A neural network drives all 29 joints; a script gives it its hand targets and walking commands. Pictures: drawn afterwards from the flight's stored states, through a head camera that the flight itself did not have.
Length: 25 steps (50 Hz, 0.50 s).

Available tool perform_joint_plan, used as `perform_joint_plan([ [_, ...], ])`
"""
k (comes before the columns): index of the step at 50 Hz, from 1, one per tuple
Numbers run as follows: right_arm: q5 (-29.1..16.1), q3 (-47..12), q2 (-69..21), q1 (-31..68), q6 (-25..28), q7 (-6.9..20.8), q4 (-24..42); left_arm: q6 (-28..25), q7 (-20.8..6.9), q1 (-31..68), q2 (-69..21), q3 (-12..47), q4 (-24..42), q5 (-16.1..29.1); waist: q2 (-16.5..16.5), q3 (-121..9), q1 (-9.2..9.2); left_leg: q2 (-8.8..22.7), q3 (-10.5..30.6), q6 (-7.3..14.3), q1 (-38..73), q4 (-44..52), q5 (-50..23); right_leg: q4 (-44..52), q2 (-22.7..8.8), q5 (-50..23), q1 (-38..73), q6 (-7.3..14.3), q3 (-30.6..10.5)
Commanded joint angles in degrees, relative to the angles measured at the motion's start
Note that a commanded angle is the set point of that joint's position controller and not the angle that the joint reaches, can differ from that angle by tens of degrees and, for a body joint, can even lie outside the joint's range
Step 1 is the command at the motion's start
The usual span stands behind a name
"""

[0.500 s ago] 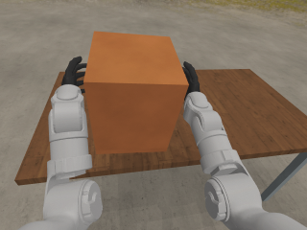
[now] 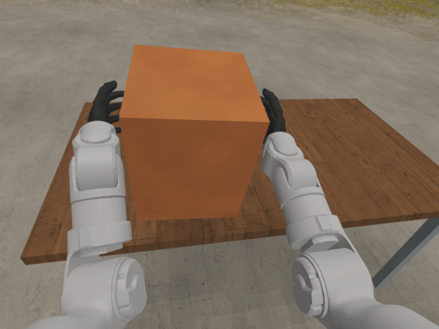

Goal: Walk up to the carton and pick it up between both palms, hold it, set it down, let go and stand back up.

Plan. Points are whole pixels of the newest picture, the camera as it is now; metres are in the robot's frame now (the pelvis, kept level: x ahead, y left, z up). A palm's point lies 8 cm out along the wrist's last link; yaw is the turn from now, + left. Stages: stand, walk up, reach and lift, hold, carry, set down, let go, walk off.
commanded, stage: hold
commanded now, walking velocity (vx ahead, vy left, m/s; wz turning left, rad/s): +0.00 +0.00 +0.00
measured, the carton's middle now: (189, 137) +0.41 +0.02 +0.18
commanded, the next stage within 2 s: set down in 0.26 s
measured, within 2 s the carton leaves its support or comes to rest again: neither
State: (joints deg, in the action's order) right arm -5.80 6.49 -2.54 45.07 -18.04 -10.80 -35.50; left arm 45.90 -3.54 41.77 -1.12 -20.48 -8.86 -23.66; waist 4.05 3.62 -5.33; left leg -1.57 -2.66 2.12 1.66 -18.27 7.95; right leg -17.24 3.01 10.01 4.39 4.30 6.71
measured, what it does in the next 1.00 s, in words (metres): stands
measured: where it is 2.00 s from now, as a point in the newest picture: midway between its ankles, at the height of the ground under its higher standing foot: outside the picture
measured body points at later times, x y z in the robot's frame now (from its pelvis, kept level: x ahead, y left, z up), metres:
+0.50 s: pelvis +0.00 +0.00 +0.00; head -0.07 +0.02 +0.44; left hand +0.38 +0.16 +0.24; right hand +0.38 -0.13 +0.23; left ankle +0.04 +0.09 -0.75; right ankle +0.02 -0.06 -0.75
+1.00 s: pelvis +0.02 +0.00 +0.00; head -0.01 +0.03 +0.45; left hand +0.40 +0.15 +0.18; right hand +0.39 -0.14 +0.17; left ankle +0.04 +0.09 -0.75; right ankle +0.02 -0.06 -0.75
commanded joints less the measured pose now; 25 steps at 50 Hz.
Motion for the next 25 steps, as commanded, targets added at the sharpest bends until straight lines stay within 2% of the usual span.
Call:
perform_joint_plan([
  [1,-3.1,-17.4,-25.5,40.8,3.7,5.0,13.4,-2.8,-7.1,36.8,-26.0,22.3,4.1,9.3,-5.4,-19.1,-0.42,1.5,0.7,-0.6,3.8,2.3,-6.3,2.9,-3.2,-8.9,1.5,-6.8,-1.9],
  [13,-3.0,-17.2,-25.3,40.5,3.7,4.8,13.2,-2.7,-7.2,36.4,-25.9,22.3,3.9,9.1,-5.3,-18.6,-0.59,1.5,0.7,-0.7,3.8,2.3,-6.3,2.9,-3.2,-9.0,1.6,-6.8,-1.9],
  [14,-4.8,-19.8,-27.7,40.2,3.9,4.5,19.6,-2.0,-7.8,32.5,-29.0,26.3,6.7,12.0,-6.0,-22.7,-0.67,1.2,1.2,-0.5,5.7,1.2,-8.5,2.3,-2.9,-12.9,3.5,-6.6,-1.6],
  [16,-5.5,-21.5,-27.9,42.1,3.3,3.8,22.5,-1.7,-8.4,34.0,-28.8,28.0,7.8,13.4,-5.8,-24.0,-1.44,1.0,1.4,-0.5,5.8,0.5,-9.6,2.1,-2.8,-15.1,4.0,-6.7,-1.5],
  [18,-5.0,-20.8,-27.0,41.0,2.5,3.7,19.8,-1.9,-8.6,33.9,-27.2,26.2,6.5,12.0,-5.4,-19.5,-1.18,1.0,1.2,-0.2,4.2,1.2,-6.0,2.6,-3.1,-11.6,2.1,-6.9,-1.7],
  [22,-0.1,-14.1,-25.8,38.2,4.6,5.6,13.2,-4.5,-9.6,33.8,-26.0,20.0,1.1,7.8,-5.1,-11.0,0.33,1.5,0.6,1.1,-1.2,5.1,7.1,4.5,-4.3,3.9,-2.9,-6.3,-1.5],
  [25,3.0,-12.0,-25.7,37.1,8.9,6.9,13.7,-7.5,-9.5,32.3,-26.3,19.0,0.6,6.8,-4.9,-13.8,0.87,1.6,0.2,1.1,1.1,5.0,4.9,4.0,-4.2,2.0,-1.9,-6.2,-0.7],
])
